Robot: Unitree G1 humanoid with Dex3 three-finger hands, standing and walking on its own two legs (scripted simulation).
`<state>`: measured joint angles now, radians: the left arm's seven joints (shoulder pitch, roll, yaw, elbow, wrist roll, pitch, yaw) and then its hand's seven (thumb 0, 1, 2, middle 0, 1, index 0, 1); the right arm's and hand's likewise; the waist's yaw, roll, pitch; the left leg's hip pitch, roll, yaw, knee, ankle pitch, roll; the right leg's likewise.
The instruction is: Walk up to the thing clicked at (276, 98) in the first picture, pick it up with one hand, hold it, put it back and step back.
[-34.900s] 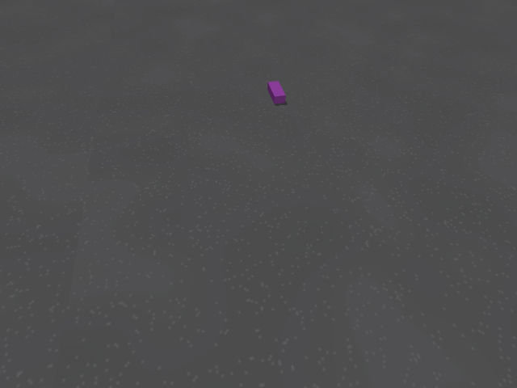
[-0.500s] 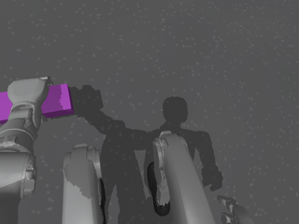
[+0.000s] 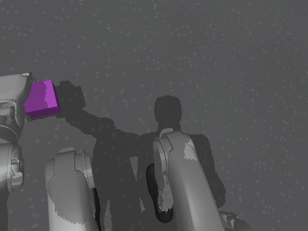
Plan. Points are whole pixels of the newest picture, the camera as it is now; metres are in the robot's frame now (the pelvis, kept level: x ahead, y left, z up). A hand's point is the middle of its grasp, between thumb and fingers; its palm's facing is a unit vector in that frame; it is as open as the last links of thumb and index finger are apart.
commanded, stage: lower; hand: left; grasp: from above
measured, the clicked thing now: (18, 103) +0.47 +0.27 -0.20
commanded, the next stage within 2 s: rest in 0.38 s
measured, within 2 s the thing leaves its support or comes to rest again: rests again in 1.36 s
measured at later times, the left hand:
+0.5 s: hand (30, 108) +0.46 +0.26 -0.23, palm faces -0.47 -0.08 -0.88, open 10.8 cm
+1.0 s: hand (34, 108) +0.47 +0.26 -0.27, palm faces -0.46 -0.11 -0.88, open 10.8 cm
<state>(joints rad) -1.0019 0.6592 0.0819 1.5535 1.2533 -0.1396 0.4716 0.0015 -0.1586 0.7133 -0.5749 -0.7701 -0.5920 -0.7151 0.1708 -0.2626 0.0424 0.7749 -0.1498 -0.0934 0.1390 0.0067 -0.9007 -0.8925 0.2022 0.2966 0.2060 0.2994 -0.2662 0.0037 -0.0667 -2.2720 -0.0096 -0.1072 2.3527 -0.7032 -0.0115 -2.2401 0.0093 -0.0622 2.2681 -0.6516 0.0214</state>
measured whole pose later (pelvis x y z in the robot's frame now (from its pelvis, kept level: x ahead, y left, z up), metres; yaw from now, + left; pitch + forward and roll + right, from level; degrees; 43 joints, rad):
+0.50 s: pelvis +0.00 +0.00 -0.03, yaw -2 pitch +33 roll -8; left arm -1.00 0.73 0.11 1.59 1.27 -0.17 0.52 0.00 -0.17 0.72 -0.59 -0.76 -0.60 -0.71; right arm 0.16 -0.29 0.09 0.76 -0.18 -0.12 0.19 0.01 -0.91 -0.89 0.20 0.30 0.21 0.30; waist -0.30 -0.03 0.01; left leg -2.33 -0.01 -0.15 2.46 -0.72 -0.02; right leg -2.29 0.02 -0.09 2.35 -0.65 0.02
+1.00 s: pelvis +0.00 +0.01 -0.05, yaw -5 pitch +31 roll -11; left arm -1.03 0.85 0.17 1.70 1.30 -0.19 0.60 0.00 -0.15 0.70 -0.58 -0.76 -0.60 -0.71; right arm 0.16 -0.32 0.16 0.74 -0.24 -0.19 0.24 0.00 -0.90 -0.89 0.20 0.30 0.21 0.30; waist -0.36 -0.07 0.10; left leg -2.36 -0.01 -0.20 2.54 -0.73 -0.02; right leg -2.29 0.03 -0.13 2.39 -0.65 0.04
